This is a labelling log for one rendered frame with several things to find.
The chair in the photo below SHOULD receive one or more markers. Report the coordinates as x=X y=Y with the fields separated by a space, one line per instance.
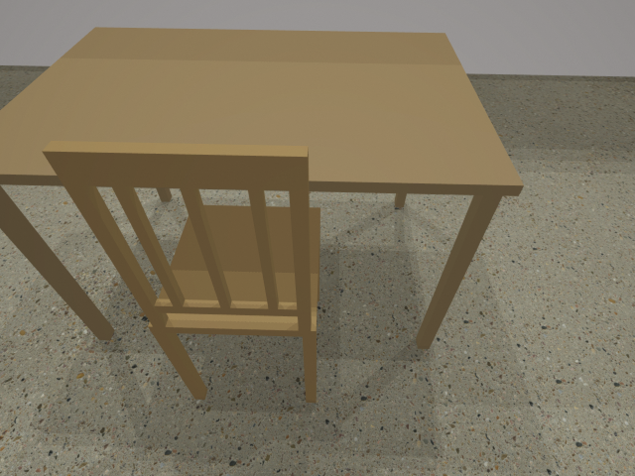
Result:
x=237 y=270

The table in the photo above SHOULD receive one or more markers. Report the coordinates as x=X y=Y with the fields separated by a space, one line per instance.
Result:
x=381 y=112

